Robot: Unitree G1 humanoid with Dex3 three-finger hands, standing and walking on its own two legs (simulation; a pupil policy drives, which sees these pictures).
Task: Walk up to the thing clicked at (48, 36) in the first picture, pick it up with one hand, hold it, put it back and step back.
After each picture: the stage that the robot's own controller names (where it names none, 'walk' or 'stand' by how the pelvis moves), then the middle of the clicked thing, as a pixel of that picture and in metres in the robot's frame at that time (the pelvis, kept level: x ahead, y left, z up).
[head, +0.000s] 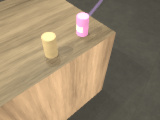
stand; (50, 45) +0.59 +0.16 -0.05
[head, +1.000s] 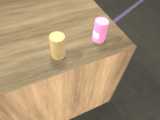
rise first; (57, 46) +0.54 +0.14 -0.03
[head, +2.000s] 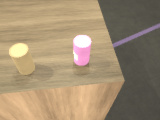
rise first; (23, 59) +0.44 +0.24 -0.01
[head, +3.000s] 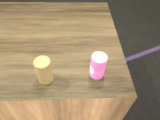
stand; (44, 70) +0.44 +0.17 -0.04
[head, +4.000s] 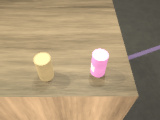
stand; (44, 67) +0.45 +0.17 -0.04
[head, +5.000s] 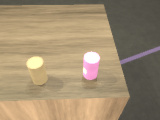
stand; (37, 71) +0.45 +0.20 -0.05
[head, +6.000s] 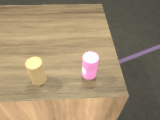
stand; (36, 71) +0.45 +0.20 -0.05
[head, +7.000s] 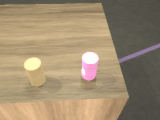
stand; (35, 72) +0.44 +0.21 -0.05
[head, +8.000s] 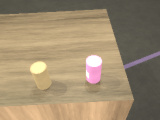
rise first; (41, 76) +0.43 +0.22 -0.04
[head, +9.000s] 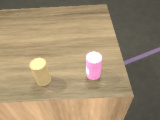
go down; (41, 72) +0.44 +0.21 -0.04
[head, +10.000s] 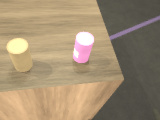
go down; (20, 56) +0.45 +0.19 -0.01
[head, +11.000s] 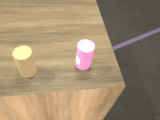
go down; (25, 62) +0.45 +0.20 -0.01
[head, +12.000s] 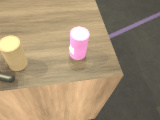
close in; (14, 54) +0.45 +0.21 +0.02
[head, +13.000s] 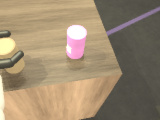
lift; (9, 56) +0.44 +0.21 +0.02
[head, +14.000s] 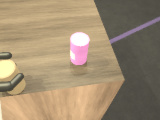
lift; (10, 77) +0.37 +0.23 +0.02
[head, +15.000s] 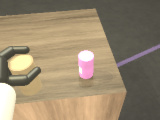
lift; (26, 75) +0.32 +0.18 +0.13
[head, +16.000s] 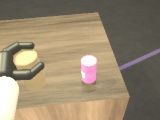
hold; (31, 70) +0.34 +0.17 +0.13
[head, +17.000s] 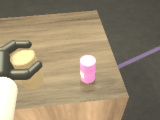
crouch; (28, 69) +0.34 +0.17 +0.13
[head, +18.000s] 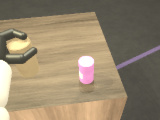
crouch; (24, 57) +0.38 +0.18 +0.15
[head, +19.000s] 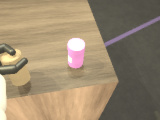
lower; (16, 68) +0.41 +0.21 +0.01
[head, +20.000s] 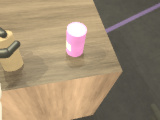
lower; (7, 51) +0.45 +0.21 +0.04
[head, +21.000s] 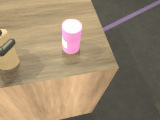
lower; (3, 49) +0.46 +0.22 +0.04
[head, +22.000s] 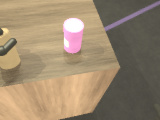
lower; (4, 49) +0.46 +0.22 +0.04
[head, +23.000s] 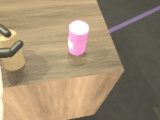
loosen; (10, 50) +0.45 +0.21 +0.04
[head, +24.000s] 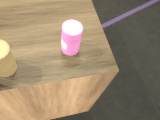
rise; (1, 59) +0.41 +0.21 +0.03
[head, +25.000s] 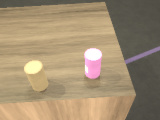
sink last; (37, 76) +0.41 +0.21 +0.00
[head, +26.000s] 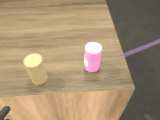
stand; (36, 69) +0.42 +0.20 +0.00
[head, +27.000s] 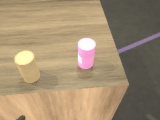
stand; (28, 67) +0.42 +0.21 +0.01
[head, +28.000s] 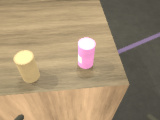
stand; (27, 67) +0.42 +0.21 +0.01
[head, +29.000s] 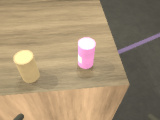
stand; (27, 67) +0.42 +0.22 +0.02
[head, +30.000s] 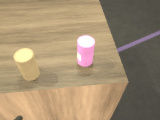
stand; (27, 65) +0.43 +0.21 +0.01
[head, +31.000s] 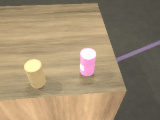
stand; (35, 74) +0.43 +0.20 -0.04
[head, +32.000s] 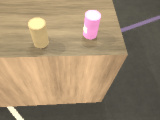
walk; (39, 33) +0.56 +0.18 -0.03
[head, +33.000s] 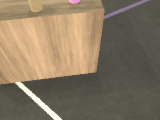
walk; out of the picture +0.84 +0.30 -0.02
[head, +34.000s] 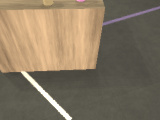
stand; out of the picture +1.04 +0.23 -0.03
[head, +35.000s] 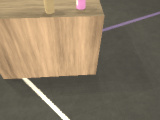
stand; (48, 3) +1.04 +0.23 -0.05
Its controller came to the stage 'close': yes
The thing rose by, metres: 0.21
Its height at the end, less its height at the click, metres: +0.00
